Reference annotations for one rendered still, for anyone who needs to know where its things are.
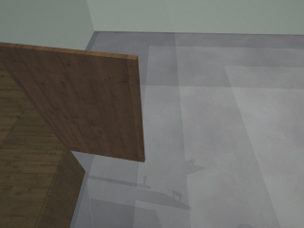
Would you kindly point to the cupboard door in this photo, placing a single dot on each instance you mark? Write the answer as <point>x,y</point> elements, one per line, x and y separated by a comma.
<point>90,100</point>

